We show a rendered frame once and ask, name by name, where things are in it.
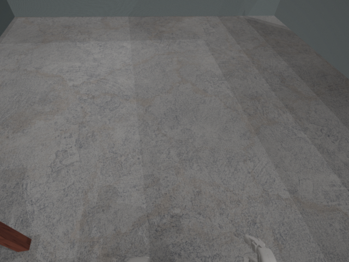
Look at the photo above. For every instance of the robot right hand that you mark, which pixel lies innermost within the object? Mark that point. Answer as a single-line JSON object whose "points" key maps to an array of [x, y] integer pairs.
{"points": [[263, 254]]}

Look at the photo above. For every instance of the table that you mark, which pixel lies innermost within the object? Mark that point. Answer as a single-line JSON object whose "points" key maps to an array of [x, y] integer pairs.
{"points": [[13, 239]]}

